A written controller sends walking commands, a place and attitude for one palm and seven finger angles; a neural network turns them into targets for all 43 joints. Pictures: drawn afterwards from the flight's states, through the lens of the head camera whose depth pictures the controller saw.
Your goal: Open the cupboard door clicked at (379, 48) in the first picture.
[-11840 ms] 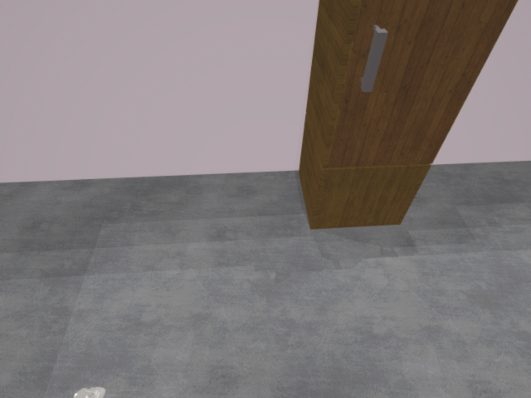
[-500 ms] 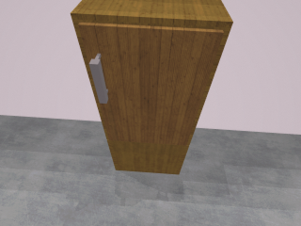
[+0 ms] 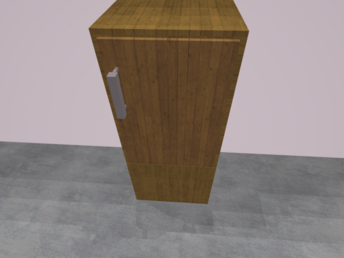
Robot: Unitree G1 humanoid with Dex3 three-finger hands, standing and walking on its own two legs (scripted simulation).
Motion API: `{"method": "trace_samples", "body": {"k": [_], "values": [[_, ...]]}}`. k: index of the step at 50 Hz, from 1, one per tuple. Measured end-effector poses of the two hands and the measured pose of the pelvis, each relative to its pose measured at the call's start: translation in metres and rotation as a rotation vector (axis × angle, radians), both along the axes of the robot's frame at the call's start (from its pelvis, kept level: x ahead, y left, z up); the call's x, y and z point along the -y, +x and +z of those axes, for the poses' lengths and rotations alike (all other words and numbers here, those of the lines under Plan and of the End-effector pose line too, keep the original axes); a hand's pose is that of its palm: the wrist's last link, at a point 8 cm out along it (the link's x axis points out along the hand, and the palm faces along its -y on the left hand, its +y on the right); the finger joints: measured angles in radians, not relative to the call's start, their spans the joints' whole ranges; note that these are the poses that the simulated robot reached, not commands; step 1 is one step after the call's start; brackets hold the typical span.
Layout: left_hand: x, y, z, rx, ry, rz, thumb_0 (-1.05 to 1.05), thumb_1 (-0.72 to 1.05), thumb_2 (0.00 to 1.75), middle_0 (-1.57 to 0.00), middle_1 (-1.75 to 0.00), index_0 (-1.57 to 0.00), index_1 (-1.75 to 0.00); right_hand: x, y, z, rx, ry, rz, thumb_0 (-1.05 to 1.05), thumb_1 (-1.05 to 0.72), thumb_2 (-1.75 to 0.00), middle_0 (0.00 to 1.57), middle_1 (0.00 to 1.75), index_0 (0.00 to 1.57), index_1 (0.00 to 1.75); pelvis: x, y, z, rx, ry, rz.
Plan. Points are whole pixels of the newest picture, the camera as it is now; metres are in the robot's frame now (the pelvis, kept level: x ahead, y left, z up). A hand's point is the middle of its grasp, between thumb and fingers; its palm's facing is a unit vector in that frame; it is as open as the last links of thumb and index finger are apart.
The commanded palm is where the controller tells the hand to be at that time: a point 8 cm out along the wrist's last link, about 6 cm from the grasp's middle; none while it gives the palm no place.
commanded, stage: come to a stop and stand still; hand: left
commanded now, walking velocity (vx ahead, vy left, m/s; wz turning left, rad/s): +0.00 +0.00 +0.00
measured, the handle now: (119, 93) +0.58 +0.22 +0.08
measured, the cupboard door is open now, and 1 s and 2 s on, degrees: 0 0 0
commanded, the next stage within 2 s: look again from close up in 1.32 s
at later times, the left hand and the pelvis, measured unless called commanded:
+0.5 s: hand out of the picture +0.00 +0.14 -0.17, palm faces +0.03 -0.98 -0.18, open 7.3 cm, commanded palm none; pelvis +0.01 -0.02 +0.00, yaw +1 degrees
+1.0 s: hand out of the picture +0.03 +0.15 -0.17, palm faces +0.05 -0.98 -0.19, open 7.3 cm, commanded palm none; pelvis +0.04 -0.02 +0.00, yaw +1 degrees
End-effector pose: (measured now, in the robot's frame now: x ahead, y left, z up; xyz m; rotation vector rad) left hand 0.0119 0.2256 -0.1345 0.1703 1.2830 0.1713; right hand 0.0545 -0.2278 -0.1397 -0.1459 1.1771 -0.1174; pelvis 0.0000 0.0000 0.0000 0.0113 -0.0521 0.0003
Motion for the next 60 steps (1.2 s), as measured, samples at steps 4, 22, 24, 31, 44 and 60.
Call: {"method": "trace_samples", "body": {"k": [4,22,24,31,44,60], "values": [[0.004,-0.016,0.001,-0.033,-0.001,0.007,0.01,0.91,0.9,-0.2,-0.3,-0.2,-0.3,0.004,-0.023,-0.003,-0.057,0.007,0.002,0.0,-0.93,-0.89,0.2,0.3,0.2,0.3,0.004,-0.005,0.002,-0.015,0.002,0.004],[0.034,-0.024,-0.005,-0.124,-0.042,0.022,0.01,0.91,0.9,-0.2,-0.3,-0.2,-0.3,-0.005,-0.11,-0.007,-0.352,0.054,-0.055,0.0,-0.91,-0.89,0.2,0.3,0.19,0.3,0.019,0.005,0.003,-0.039,0.004,0.014],[0.035,-0.021,-0.006,-0.128,-0.043,0.022,0.02,0.92,0.9,-0.2,-0.3,-0.2,-0.3,-0.008,-0.108,-0.006,-0.354,0.06,-0.059,0.0,-0.91,-0.89,0.2,0.3,0.19,0.3,0.02,0.008,0.003,-0.039,0.003,0.014],[0.035,-0.009,-0.006,-0.127,-0.042,0.027,0.02,0.93,0.9,-0.2,-0.3,-0.2,-0.3,-0.013,-0.081,-0.007,-0.32,0.067,-0.052,0.0,-0.91,-0.89,0.2,0.3,0.19,0.3,0.022,0.019,0.004,-0.039,0.0,0.015],[0.032,0.009,-0.005,-0.114,-0.035,0.043,0.02,0.93,0.9,-0.2,-0.3,-0.2,-0.3,0.002,-0.024,-0.006,-0.233,0.02,-0.017,0.01,-0.92,-0.89,0.2,0.3,0.19,0.3,0.021,0.036,0.004,-0.039,-0.003,0.018],[0.026,0.03,-0.004,-0.088,-0.024,0.037,0.01,0.92,0.9,-0.2,-0.3,-0.2,-0.3,0.011,-0.005,-0.004,-0.217,-0.001,-0.007,0.0,-0.91,-0.89,0.2,0.3,0.19,0.3,0.023,0.047,0.005,-0.04,-0.005,0.02]]}}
